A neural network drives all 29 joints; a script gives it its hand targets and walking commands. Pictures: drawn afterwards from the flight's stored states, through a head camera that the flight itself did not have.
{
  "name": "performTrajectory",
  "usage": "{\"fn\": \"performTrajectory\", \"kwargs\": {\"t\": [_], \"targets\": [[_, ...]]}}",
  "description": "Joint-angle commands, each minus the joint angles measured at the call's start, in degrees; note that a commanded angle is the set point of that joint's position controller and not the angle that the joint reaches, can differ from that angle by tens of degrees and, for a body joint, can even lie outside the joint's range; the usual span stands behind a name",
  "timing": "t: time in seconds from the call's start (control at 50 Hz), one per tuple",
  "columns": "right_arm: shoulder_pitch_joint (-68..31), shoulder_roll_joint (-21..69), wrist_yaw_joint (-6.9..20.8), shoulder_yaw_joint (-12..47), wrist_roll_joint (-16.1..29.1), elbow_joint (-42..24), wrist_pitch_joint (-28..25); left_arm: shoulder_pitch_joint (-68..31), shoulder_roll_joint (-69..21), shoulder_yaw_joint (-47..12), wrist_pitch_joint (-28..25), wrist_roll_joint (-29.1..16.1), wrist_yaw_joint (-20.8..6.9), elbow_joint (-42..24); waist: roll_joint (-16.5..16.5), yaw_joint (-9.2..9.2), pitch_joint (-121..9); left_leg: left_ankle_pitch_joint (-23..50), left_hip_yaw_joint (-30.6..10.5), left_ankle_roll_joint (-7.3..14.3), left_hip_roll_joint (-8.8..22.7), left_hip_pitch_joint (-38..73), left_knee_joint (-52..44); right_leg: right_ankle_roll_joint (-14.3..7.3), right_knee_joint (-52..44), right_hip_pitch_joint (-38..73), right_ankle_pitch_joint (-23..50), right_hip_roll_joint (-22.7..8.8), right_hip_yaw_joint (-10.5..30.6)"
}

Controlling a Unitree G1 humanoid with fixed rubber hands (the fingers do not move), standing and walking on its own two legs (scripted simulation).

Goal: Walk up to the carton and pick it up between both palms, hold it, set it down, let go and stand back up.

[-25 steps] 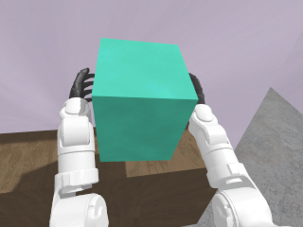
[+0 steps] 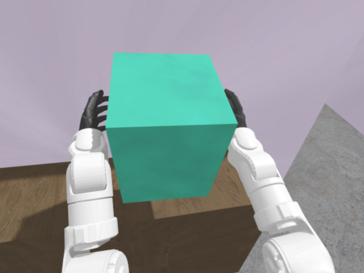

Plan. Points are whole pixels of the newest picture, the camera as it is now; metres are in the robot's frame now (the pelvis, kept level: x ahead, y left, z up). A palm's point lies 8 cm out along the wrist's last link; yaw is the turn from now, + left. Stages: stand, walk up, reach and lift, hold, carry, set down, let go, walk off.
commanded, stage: hold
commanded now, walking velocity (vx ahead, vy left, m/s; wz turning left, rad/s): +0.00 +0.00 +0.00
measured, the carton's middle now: (165, 130) +0.39 +0.01 +0.17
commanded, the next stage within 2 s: none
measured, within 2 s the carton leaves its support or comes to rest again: neither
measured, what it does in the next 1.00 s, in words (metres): stands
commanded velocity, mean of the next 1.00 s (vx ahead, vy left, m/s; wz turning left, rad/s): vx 0.00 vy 0.00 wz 0.00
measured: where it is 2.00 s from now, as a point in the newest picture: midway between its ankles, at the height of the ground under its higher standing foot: outside the picture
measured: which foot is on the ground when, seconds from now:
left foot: down 0.00-1.00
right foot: down 0.00-1.00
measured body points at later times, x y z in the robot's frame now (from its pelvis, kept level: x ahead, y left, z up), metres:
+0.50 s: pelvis -0.01 +0.00 +0.00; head -0.07 +0.04 +0.44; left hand +0.36 +0.16 +0.21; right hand +0.36 -0.13 +0.21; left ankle +0.03 +0.13 -0.75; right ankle +0.00 -0.12 -0.75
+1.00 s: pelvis -0.01 +0.00 +0.00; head -0.06 +0.04 +0.45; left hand +0.37 +0.16 +0.21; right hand +0.37 -0.14 +0.20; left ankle +0.03 +0.13 -0.75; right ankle +0.00 -0.12 -0.75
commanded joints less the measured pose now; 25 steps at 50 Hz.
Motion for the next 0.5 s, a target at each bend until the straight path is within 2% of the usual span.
{"fn": "performTrajectory", "kwargs": {"t": [0.0, 0.02, 0.04, 0.06, 0.08, 0.1, 0.12, 0.14, 0.16, 0.18, 0.2, 0.22, 0.24, 0.28, 0.3, 0.32, 0.34, 0.36, 0.38, 0.4, 0.42, 0.44, 0.46, 0.48], "targets": [[-36.23, 29.28, 4.33, 20.80, 2.57, -18.59, -2.33, -29.25, -27.72, -25.71, -1.55, -9.37, -10.39, -3.52, 5.65, -1.35, -20.97, 14.92, 4.17, 0.03, -4.71, 6.00, -0.26, 2.10, -1.30, 0.60, 15.06, 3.13, -1.91], [-36.78, 29.36, 4.34, 19.78, 2.70, -16.36, -2.02, -30.88, -28.17, -26.37, -1.44, -9.75, -10.28, -3.71, 5.91, -1.00, -21.52, 14.04, 3.94, -0.20, -4.65, 6.95, -0.17, 2.13, -1.08, 0.54, 13.66, 3.22, -2.73], [-37.27, 30.15, 4.44, 19.88, 3.51, -16.67, -1.88, -29.79, -27.94, -25.72, -1.01, -9.33, -10.24, -2.61, 5.91, -1.48, -19.57, 14.91, 4.03, -0.54, -4.58, 6.48, -0.13, 1.85, -1.42, 0.66, 13.59, 3.62, -3.01], [-35.55, 28.97, 4.41, 19.34, 3.52, -16.62, -1.83, -31.43, -27.47, -27.07, -1.43, -9.95, -10.28, -5.81, 6.52, -1.19, -20.43, 14.35, 3.56, -0.55, -4.45, 6.64, -0.11, 2.13, -1.64, 0.31, 13.25, 3.46, -2.28], [-37.41, 30.25, 4.43, 19.13, 3.49, -14.90, -1.44, -30.04, -26.16, -25.07, -1.26, -9.35, -10.31, -2.95, 5.39, -1.36, -17.23, 12.12, 4.55, 0.00, -4.43, 5.25, -0.62, 2.20, -1.29, -1.03, 11.70, 2.93, -2.68], [-36.04, 29.96, 4.67, 18.04, 2.03, -14.09, -1.23, -31.66, -26.09, -24.18, -1.56, -8.66, -10.55, -3.01, 5.68, -1.32, -16.05, 9.88, 4.40, 0.52, -4.47, 4.40, -1.42, 1.98, -1.55, -0.90, 10.23, 2.85, -1.87], [-36.70, 29.55, 4.67, 17.22, 2.03, -13.59, -1.35, -32.20, -26.65, -24.33, -1.58, -8.46, -10.67, -1.35, 6.90, -0.80, -15.75, 8.03, 4.33, 0.40, -4.28, 3.79, -1.96, 2.23, -1.89, -1.45, 7.46, 3.09, -2.97], [-36.31, 29.97, 4.92, 17.96, 2.03, -13.93, -1.28, -31.31, -26.42, -23.83, -1.60, -8.30, -10.85, -1.74, 6.61, -1.36, -16.88, 7.86, 4.51, 0.83, -4.29, 3.94, -2.43, 1.67, -1.86, -1.00, 8.08, 2.87, -2.69], [-36.18, 29.82, 5.10, 17.29, 1.66, -14.85, -1.63, -33.10, -27.73, -24.69, -1.75, -8.93, -10.87, -3.44, 6.66, -2.34, -19.07, 10.02, 4.30, -0.29, -4.32, 5.04, -2.00, 1.55, -1.84, -1.39, 8.93, 3.03, -3.38], [-37.10, 29.94, 5.14, 18.09, 2.55, -14.96, -1.57, -30.44, -27.25, -24.37, -1.93, -9.31, -10.73, -2.87, 5.63, -1.38, -19.08, 12.16, 4.73, 0.18, -4.50, 6.00, -1.51, 2.00, -1.52, -0.96, 11.46, 3.18, -3.05], [-37.29, 30.69, 5.22, 19.70, 3.39, -17.23, -2.08, -31.10, -27.70, -25.00, -2.28, -9.48, -10.44, -4.61, 6.40, -0.92, -21.82, 14.69, 4.37, 0.24, -4.59, 7.10, -0.77, 2.15, -0.92, 0.09, 14.67, 3.54, -3.05], [-39.09, 30.15, 4.99, 20.25, 3.12, -19.87, -2.37, -32.68, -28.99, -26.55, -2.31, -10.52, -10.13, -4.82, 6.20, -0.99, -24.55, 17.42, 3.82, -0.43, -4.58, 7.84, 0.48, 2.08, -0.36, 0.47, 16.26, 3.67, -2.92], [-39.25, 30.49, 4.67, 20.46, 4.05, -19.56, -2.42, -31.04, -28.87, -26.68, -2.33, -10.66, -9.80, -4.89, 5.69, -1.18, -24.18, 18.64, 3.10, -0.47, -4.35, 8.50, 0.55, 2.17, -0.60, 0.08, 15.75, 4.10, -3.24], [-40.42, 29.90, 4.49, 20.91, 4.13, -20.34, -2.50, -31.34, -27.93, -25.71, -2.13, -10.67, -9.63, -2.64, 3.55, -0.73, -23.39, 16.66, 3.71, -0.09, -4.19, 7.67, 0.43, 2.03, -1.27, 0.34, 15.22, 4.16, -3.26], [-39.03, 30.01, 4.52, 19.85, 3.51, -16.27, -1.90, -31.39, -27.19, -24.52, -2.01, -9.14, -9.75, -1.43, 3.46, -1.25, -19.97, 12.68, 4.15, 0.44, -4.36, 7.05, -0.33, 2.31, -2.04, -1.61, 11.49, 3.62, -3.26], [-38.83, 29.68, 4.54, 20.25, 2.84, -17.11, -2.16, -30.84, -27.65, -24.81, -1.97, -10.05, -9.77, -1.71, 3.24, -0.30, -21.36, 11.26, 4.15, 0.46, -4.62, 6.19, -0.94, 2.49, -1.66, -1.39, 9.62, 3.63, -3.02], [-40.50, 30.42, 4.70, 19.97, 3.40, -16.65, -2.05, -30.70, -26.98, -23.61, -2.15, -8.98, -9.70, -1.31, 2.66, 0.96, -20.07, 9.15, 4.38, 1.37, -4.19, 5.40, -1.78, 2.47, -1.97, -1.48, 8.11, 3.43, -2.94], [-39.95, 29.92, 4.81, 19.97, 2.98, -15.71, -2.02, -32.13, -26.88, -23.13, -2.24, -8.43, -9.78, -0.25, 4.35, 0.76, -20.61, 7.59, 4.65, 1.28, -4.67, 5.07, -2.19, 2.63, -2.15, -0.90, 7.46, 3.38, -3.30], [-40.18, 30.61, 4.96, 18.87, 2.50, -15.15, -2.11, -31.98, -27.26, -22.86, -2.00, -8.37, -9.85, -0.22, 4.00, 0.83, -18.74, 8.31, 4.88, 0.94, -4.73, 4.55, -1.75, 2.41, -2.24, -2.07, 7.16, 3.40, -2.82], [-39.47, 29.84, 4.96, 18.05, 2.65, -13.61, -2.01, -31.85, -27.71, -23.49, -1.83, -8.65, -10.03, -0.51, 5.01, -0.02, -18.43, 8.34, 4.54, 0.55, -3.92, 5.21, -1.70, 1.97, -1.95, -2.39, 6.55, 3.69, -2.68], [-39.03, 28.68, 5.33, 16.88, 1.95, -12.45, -1.94, -31.68, -27.57, -23.91, -1.70, -8.57, -9.91, -0.27, 6.14, 0.23, -18.36, 6.94, 4.37, 0.24, -3.41, 4.04, -2.34, 1.97, -2.11, -2.88, 4.84, 3.78, -2.13], [-38.59, 29.32, 5.42, 16.18, 0.81, -10.84, -1.65, -32.82, -26.85, -22.98, -1.54, -7.95, -10.09, 1.75, 5.02, -0.69, -17.23, 5.20, 4.57, 0.95, -3.66, 4.31, -2.95, 1.76, -2.69, -1.96, 2.57, 3.46, -2.83], [-38.39, 29.84, 5.72, 16.84, 1.11, -12.12, -1.92, -32.41, -27.07, -22.56, -1.95, -7.88, -10.17, 0.43, 5.14, 0.08, -17.31, 4.55, 4.83, 0.92, -3.24, 3.42, -4.04, 1.70, -3.05, -1.96, 2.73, 3.61, -2.71], [-39.15, 29.91, 5.99, 15.49, 0.54, -10.55, -1.79, -34.95, -27.36, -22.75, -2.06, -8.06, -10.22, 1.27, 6.75, -0.50, -16.45, 3.47, 4.86, 1.16, -4.10, 1.64, -3.51, 1.42, -3.08, -2.17, 2.38, 3.02, -2.20]]}}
